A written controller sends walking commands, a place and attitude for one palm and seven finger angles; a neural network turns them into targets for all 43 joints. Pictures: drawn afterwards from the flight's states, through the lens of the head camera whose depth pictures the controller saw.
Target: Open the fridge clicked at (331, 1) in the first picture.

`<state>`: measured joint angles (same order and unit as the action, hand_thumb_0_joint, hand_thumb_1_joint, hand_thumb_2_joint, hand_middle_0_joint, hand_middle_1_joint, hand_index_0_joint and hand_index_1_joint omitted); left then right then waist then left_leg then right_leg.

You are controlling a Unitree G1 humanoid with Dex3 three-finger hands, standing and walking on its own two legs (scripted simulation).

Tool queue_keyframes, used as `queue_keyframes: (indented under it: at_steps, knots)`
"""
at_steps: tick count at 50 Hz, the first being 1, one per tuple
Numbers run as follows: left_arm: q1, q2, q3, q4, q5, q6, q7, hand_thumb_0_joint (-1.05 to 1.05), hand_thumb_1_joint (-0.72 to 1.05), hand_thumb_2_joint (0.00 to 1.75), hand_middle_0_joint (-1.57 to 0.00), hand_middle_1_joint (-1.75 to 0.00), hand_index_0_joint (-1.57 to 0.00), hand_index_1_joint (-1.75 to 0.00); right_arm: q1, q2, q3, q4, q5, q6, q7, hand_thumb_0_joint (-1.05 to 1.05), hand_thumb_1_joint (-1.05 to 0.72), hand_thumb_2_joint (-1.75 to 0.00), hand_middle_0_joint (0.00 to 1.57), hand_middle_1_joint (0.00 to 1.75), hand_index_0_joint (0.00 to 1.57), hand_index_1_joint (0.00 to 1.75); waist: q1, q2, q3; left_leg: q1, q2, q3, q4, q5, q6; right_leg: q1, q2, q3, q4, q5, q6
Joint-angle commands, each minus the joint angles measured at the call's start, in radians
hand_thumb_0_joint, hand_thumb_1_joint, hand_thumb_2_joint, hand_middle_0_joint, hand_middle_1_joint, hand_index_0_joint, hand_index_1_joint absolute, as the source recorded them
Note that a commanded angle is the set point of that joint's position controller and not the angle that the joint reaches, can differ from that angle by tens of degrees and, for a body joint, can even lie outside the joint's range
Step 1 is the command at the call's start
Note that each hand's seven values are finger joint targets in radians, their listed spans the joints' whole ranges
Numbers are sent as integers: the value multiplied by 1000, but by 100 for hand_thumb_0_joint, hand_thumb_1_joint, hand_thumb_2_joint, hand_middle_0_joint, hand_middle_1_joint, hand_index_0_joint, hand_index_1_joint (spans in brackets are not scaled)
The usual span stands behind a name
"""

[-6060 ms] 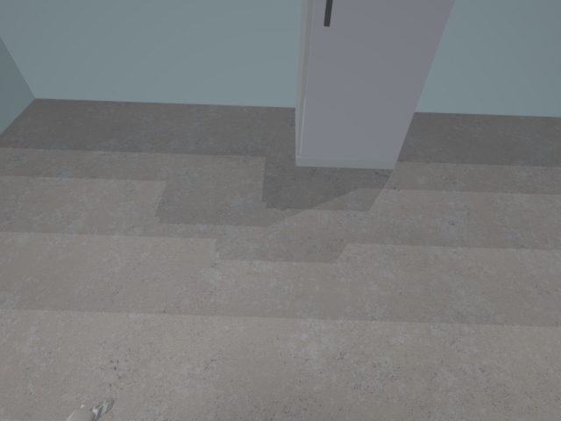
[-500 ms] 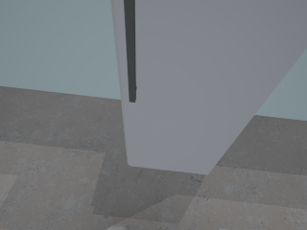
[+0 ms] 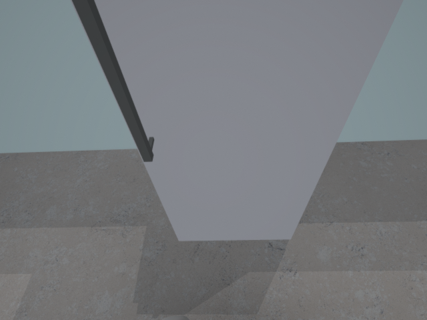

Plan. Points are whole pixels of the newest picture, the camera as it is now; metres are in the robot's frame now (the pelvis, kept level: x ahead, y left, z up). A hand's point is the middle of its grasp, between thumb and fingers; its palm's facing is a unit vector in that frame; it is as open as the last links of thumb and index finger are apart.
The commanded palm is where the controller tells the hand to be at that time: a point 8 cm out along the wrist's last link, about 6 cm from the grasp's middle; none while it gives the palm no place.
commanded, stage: come to a stop and stand still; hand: left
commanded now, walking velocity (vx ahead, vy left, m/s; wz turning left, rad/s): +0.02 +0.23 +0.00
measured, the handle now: (115, 62) +0.48 +0.18 +0.24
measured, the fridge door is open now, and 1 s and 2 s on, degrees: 0 0 0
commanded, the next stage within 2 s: look again from close up in 1.92 s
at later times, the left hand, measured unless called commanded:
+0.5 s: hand out of the picture -0.06 +0.24 -0.17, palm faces +0.10 -0.98 -0.18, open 7.4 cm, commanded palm none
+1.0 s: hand out of the picture +0.05 +0.18 -0.17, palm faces +0.01 -0.97 -0.24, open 7.3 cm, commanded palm none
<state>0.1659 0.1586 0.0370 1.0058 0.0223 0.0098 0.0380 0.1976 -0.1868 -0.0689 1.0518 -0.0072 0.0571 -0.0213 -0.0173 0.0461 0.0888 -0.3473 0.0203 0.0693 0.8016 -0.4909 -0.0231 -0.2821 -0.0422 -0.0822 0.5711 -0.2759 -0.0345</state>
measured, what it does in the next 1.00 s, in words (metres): steps on the spot: left foot, then right foot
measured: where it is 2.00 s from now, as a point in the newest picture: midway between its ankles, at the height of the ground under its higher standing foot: outside the picture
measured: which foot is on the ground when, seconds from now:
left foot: up 0.00-0.36, down 0.38-1.00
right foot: down 0.00-0.40, up 0.42-0.80, down 0.82-1.00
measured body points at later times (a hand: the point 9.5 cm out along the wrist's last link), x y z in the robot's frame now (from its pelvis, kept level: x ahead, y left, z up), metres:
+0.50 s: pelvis -0.05 +0.05 +0.01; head -0.06 +0.08 +0.46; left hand -0.06 +0.29 -0.16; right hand -0.02 -0.18 -0.13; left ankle -0.09 +0.16 -0.73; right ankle -0.01 -0.09 -0.70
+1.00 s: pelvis -0.02 +0.01 -0.01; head +0.00 -0.02 +0.44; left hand +0.05 +0.23 -0.15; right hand -0.04 -0.21 -0.18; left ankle -0.09 +0.16 -0.73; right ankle -0.04 -0.10 -0.73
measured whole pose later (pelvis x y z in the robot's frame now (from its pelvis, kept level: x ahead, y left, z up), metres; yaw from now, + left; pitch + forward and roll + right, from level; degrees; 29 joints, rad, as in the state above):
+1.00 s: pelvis -0.02 +0.01 -0.01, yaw +1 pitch +1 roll +1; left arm 0.16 0.14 0.02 1.08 0.01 -0.03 0.04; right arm 0.32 -0.16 -0.02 1.07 -0.01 -0.02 -0.03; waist -0.05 0.04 0.03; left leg -0.19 0.05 0.01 0.59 -0.40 -0.05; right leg -0.29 -0.02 -0.04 0.65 -0.37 -0.02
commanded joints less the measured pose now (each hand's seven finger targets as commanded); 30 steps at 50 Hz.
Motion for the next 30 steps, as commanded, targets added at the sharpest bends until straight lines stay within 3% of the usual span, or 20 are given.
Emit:
queue_keyframes:
  at_steps: [1, 3, 6, 11, 13, 15, 17, 18, 19, 20, 21, 22, 23, 25, 27, 30]
  knots:
    - [60, 178, 37, -48, -2, -13, 11, 0, 90, 90, -20, -30, -20, -30, 55, -59, -14, -37, -7, 2, 3, 0, -90, -90, 20, 30, 20, 30, 26, -186, -129, -102, 6, -98, 296, 30, -19, 143, -280, 225, -200, 644, -136]
    - [73, 186, 45, -49, -2, -16, 15, 0, 90, 90, -20, -30, -20, -30, 44, -68, -15, -45, -8, 3, 10, 0, -90, -90, 20, 30, 20, 30, 41, -177, -127, -128, 10, -100, 309, 73, -32, 161, -285, 227, -215, 578, -128]
    - [96, 189, 52, -47, 1, -15, 14, 0, 90, 90, -20, -30, -20, -30, 29, -78, -15, -57, -14, 5, 17, 0, -90, -90, 20, 30, 20, 30, 58, -203, -114, -140, 17, -102, 270, 102, -41, 159, -288, 256, -263, 332, -126]
    - [116, 201, 56, -44, 13, -11, 3, 0, 90, 90, -20, -30, -20, -30, 18, -63, -3, -71, -10, -10, 25, 0, -90, -90, 20, 30, 20, 30, 74, -232, -102, -49, 13, -54, 20, 64, -29, 125, -260, 288, -334, 20, -117]
    - [118, 208, 59, -40, 17, -8, 0, 0, 90, 90, -20, -30, -20, -30, 22, -51, 3, -72, -9, -21, 25, 0, -90, -90, 20, 30, 20, 30, 79, -243, -108, 9, 2, -30, -82, 34, -19, 109, -252, 291, -352, -46, -118]
    - [95, 206, 56, -30, 13, -7, -3, 0, 90, 90, -20, -30, -20, -30, 81, -41, 11, -53, -8, -34, 21, 0, -90, -90, 20, 30, 20, 30, 49, -241, -118, 115, -11, -12, -219, 92, -8, 59, -218, 264, -347, -89, -95]
    - [61, 180, 45, -22, 1, -3, -7, 0, 90, 90, -20, -30, -20, -30, 177, -27, 20, -11, -5, -48, 14, 0, -90, -90, 20, 30, 20, 30, 4, -209, -134, 304, -19, 3, -423, 213, -1, -48, -146, 192, -292, -190, -28]
    - [64, 143, 33, -23, -8, 1, -9, 0, 90, 90, -20, -30, -20, -30, 204, -65, 18, -3, -9, -59, 7, 0, -90, -90, 20, 30, 20, 30, -8, -85, -130, 352, 40, -61, -486, 180, 11, -122, -99, 150, -209, -216, 5]
    - [70, 89, 21, -30, -14, 5, -16, 0, 90, 90, -20, -30, -20, -30, 204, -121, 8, -9, -20, -64, 3, 0, -90, -90, 20, 30, 20, 30, -14, 123, -82, 261, 195, -281, -613, -33, 61, -174, -16, 64, -55, -201, 44]
    - [45, 64, 16, -38, -9, 6, -17, 0, 90, 90, -20, -30, -20, -30, 150, -170, 4, -36, -23, -58, -1, 0, -90, -90, 20, 30, 20, 30, -12, 216, 8, 118, 312, -418, -725, -203, 118, -200, 14, 13, 60, -177, 57]
    - [31, 75, 20, -37, -2, 4, -24, 0, 90, 90, -20, -30, -20, -30, 98, -171, 10, -56, -29, -56, -4, 0, -90, -90, 20, 30, 20, 30, 4, 141, 72, 2, 335, -434, -754, -228, 155, -174, -1, 50, 150, -138, 53]
    - [42, 83, 24, -9, 9, 14, -24, 0, 90, 90, -20, -30, -20, -30, 72, -139, 16, -48, -28, -64, -9, 0, -90, -90, 20, 30, 20, 30, 13, 207, 81, 3, 300, -410, -762, -169, 138, -179, -8, 84, 227, -128, 52]
    - [69, 91, 27, 15, 11, 16, -31, 0, 90, 90, -20, -30, -20, -30, 70, -115, 24, -39, -24, -69, -15, 0, -90, -90, 20, 30, 20, 30, 23, 153, 102, 31, 259, -346, -739, -78, 117, -200, -3, 98, 282, -82, 55]
    - [112, 81, 27, 41, 7, 9, -41, 0, 90, 90, -20, -30, -20, -30, 100, -109, 28, -32, -18, -78, -23, 0, -90, -90, 20, 30, 20, 30, 24, 93, 88, 120, 224, -268, -699, 83, 105, -248, 7, 94, 345, -26, 65]
    - [112, 94, 30, 47, 7, 10, -44, 0, 90, 90, -20, -30, -20, -30, 154, -103, 24, -15, -14, -84, -32, 0, -90, -90, 20, 30, 20, 30, 14, 63, 63, 207, 230, -240, -659, 289, 108, -287, 2, 97, 379, -6, 79]
    - [87, 92, 32, 25, 5, 21, -42, 0, 90, 90, -20, -30, -20, -30, 222, -109, 17, 7, -20, -85, -45, 0, -90, -90, 20, 30, 20, 30, -7, 84, 11, 299, 272, -239, -585, 575, 147, -306, -4, 105, 393, -48, 90]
